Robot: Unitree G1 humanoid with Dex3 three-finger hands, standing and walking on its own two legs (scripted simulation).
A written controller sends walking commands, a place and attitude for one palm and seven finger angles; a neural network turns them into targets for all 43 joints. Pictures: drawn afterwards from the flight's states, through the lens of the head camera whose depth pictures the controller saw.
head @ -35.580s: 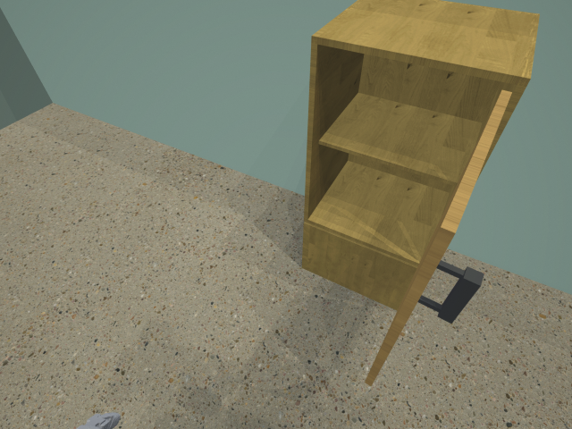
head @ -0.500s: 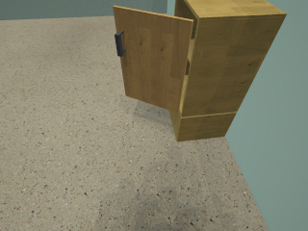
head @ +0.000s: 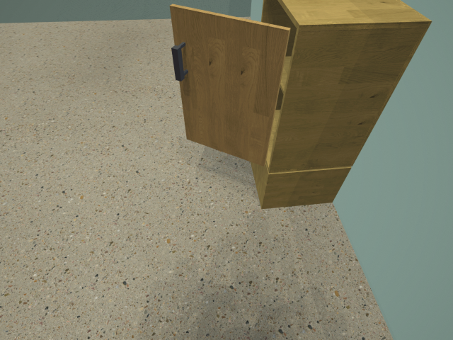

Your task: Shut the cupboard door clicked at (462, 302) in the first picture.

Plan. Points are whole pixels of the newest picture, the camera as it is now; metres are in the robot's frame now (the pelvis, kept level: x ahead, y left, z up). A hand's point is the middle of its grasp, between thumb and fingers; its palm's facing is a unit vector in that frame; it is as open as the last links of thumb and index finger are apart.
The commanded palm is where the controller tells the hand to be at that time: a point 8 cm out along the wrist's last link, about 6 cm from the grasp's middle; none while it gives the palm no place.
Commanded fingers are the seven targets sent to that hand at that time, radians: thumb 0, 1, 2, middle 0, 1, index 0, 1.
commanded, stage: walk to a spot facing it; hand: left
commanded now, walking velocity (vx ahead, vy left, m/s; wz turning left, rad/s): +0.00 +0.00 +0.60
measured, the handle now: (181, 61) +1.00 +0.21 -0.02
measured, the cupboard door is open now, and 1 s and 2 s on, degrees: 58 58 58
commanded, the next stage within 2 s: turn to face it in 1.94 s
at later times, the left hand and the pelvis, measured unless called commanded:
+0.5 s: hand out of the picture +0.02 +0.26 -0.17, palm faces +0.28 -0.93 -0.24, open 7.4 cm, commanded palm none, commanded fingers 0.00 0.90 0.90 -0.20 -0.30 -0.20 -0.30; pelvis -0.02 +0.03 +0.00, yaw +16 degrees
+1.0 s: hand out of the picture -0.08 +0.16 -0.15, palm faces +0.59 -0.76 -0.28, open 7.4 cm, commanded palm none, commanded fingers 0.00 0.90 0.90 -0.20 -0.30 -0.20 -0.30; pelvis +0.01 -0.02 +0.00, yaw +38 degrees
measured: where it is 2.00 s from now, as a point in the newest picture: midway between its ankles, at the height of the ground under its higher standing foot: outside the picture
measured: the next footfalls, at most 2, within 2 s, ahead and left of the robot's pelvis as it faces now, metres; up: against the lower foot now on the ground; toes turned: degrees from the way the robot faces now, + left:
right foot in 0.76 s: +0.06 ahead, -0.13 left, +0.00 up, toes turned +28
left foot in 1.20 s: -0.02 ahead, +0.18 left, +0.00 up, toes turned +51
